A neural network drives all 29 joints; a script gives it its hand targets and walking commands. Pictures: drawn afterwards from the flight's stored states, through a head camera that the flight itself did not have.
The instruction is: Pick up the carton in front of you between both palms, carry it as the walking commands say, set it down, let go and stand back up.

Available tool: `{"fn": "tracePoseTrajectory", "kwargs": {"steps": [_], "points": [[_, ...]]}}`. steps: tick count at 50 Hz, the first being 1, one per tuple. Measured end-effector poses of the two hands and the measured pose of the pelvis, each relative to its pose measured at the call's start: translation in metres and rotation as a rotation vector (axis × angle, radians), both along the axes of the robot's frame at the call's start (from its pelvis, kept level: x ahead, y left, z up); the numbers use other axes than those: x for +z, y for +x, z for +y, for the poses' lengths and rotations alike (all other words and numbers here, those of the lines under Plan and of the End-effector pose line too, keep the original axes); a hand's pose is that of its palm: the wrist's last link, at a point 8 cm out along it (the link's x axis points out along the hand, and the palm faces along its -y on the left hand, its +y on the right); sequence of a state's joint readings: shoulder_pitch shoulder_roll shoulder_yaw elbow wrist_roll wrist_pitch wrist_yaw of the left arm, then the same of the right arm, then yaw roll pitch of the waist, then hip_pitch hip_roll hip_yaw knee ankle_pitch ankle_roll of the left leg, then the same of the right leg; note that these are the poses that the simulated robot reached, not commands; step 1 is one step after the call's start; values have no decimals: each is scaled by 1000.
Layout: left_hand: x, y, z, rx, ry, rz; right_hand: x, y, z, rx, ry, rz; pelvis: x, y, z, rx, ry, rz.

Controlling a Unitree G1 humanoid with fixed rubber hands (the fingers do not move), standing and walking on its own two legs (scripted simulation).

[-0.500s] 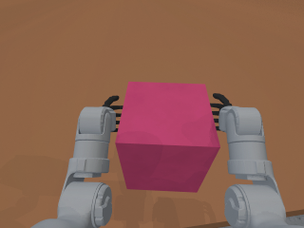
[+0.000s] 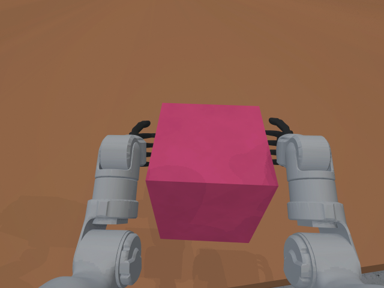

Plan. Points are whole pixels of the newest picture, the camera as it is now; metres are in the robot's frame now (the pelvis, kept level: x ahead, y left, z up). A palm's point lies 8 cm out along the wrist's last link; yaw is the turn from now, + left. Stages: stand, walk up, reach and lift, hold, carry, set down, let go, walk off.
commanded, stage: carry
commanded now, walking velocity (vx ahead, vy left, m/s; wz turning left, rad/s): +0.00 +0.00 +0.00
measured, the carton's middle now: (207, 175) +0.35 +0.00 +0.05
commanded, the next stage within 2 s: none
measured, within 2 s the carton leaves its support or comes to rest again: neither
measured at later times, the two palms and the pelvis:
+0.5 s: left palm (135, 143) +0.36 +0.15 +0.14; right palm (285, 141) +0.36 -0.15 +0.15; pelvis +0.01 +0.00 +0.00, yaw +0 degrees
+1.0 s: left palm (131, 88) +0.52 +0.18 +0.17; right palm (254, 78) +0.55 -0.11 +0.18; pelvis +0.15 +0.02 +0.00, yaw -1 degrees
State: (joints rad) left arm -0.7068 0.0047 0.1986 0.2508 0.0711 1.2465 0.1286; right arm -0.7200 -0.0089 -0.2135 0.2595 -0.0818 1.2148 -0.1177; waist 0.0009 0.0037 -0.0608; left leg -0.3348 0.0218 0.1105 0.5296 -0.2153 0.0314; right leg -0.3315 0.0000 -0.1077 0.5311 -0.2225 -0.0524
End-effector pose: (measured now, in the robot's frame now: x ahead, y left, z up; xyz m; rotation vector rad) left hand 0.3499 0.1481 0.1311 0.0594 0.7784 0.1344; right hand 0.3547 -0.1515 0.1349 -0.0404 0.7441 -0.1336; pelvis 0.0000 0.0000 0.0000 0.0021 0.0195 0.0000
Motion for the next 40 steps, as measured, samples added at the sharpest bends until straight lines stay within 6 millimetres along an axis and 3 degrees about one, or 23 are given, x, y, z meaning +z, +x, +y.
{"fn": "tracePoseTrajectory", "kwargs": {"steps": [19,24,33,40], "points": [[0,1,-1,0,0,0,0,1,-1,0,0,0,0,1,-1,-1,0,1],[7,5,-1,-5,3,-21,8,6,-1,1,-6,-20,0,6,-1,1,0,4],[43,48,8,-11,-8,-94,51,48,8,-4,-18,-93,-6,39,8,-1,2,27],[47,96,7,6,-5,-39,43,92,7,-5,2,-35,-8,84,8,3,-11,44]]}}
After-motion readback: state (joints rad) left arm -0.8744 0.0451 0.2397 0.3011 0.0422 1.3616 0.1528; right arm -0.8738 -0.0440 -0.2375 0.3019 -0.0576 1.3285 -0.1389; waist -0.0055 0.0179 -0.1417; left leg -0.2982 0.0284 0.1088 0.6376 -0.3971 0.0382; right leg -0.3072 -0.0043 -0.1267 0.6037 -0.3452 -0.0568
